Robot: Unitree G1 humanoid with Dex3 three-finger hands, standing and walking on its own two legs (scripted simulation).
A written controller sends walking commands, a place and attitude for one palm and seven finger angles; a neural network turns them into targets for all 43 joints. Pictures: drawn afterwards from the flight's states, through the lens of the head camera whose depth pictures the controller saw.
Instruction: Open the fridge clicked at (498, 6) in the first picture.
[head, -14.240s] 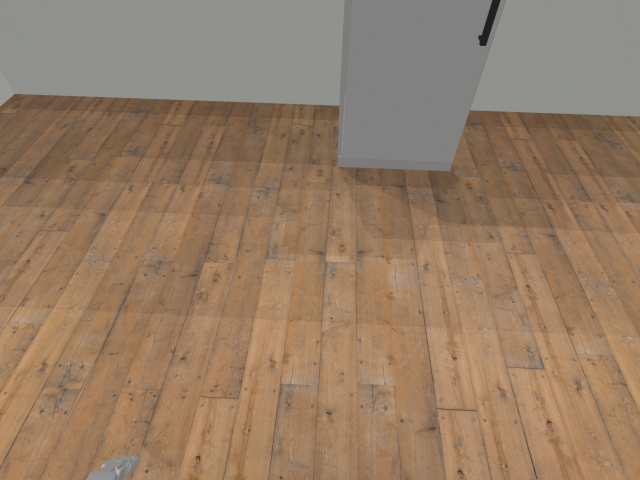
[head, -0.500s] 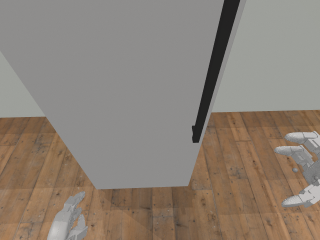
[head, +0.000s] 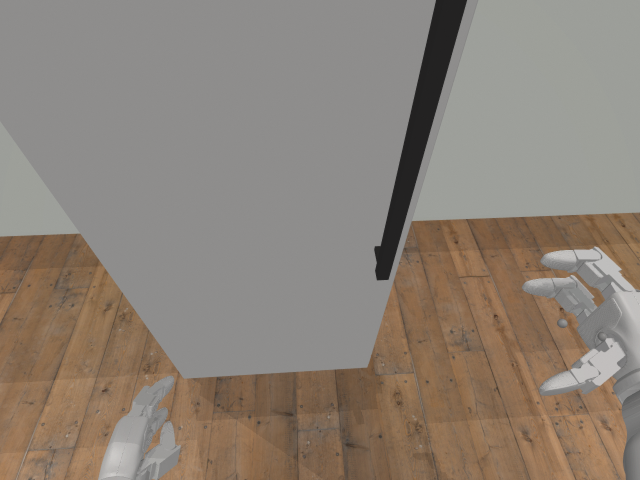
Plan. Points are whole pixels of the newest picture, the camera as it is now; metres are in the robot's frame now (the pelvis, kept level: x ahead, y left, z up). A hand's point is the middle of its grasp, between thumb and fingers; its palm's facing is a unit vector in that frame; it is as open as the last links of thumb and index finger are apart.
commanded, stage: move the hooked fingers beside the handle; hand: right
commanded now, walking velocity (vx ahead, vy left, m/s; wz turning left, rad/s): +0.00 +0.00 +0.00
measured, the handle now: (406, 151) +0.48 -0.09 +0.17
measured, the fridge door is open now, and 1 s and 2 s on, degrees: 0 0 0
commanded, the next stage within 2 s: none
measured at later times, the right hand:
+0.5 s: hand (517, 287) +0.33 -0.22 +0.09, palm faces -0.08 +1.00 -0.03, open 14.0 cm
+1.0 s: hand (474, 249) +0.39 -0.18 +0.08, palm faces -0.10 +1.00 -0.01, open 13.9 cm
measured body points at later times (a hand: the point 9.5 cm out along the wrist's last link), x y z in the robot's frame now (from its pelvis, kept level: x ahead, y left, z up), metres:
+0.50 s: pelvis +0.01 +0.01 +0.00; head +0.05 +0.01 +0.45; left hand +0.15 +0.26 -0.09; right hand +0.33 -0.27 +0.09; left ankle +0.02 +0.11 -0.71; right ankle +0.01 -0.09 -0.71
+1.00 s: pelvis +0.02 +0.01 +0.00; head +0.07 +0.01 +0.45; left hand +0.13 +0.27 -0.10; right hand +0.39 -0.24 +0.08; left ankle +0.02 +0.11 -0.71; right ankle +0.01 -0.09 -0.71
